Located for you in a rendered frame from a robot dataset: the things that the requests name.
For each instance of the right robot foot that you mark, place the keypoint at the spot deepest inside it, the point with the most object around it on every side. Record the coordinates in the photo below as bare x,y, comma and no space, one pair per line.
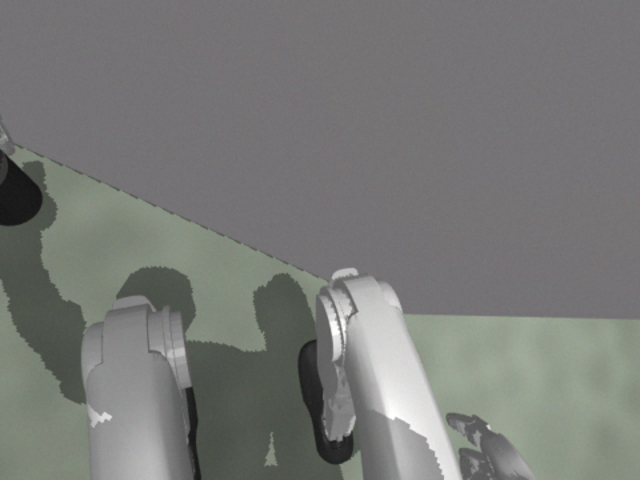
332,452

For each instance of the can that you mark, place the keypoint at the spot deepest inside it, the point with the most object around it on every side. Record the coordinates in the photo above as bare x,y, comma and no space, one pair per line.
20,197

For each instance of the left robot foot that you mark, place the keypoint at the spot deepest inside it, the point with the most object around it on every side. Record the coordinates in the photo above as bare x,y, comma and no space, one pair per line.
193,418

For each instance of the right robot hand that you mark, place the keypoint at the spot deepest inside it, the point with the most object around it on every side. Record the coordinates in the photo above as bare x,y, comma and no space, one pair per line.
499,459

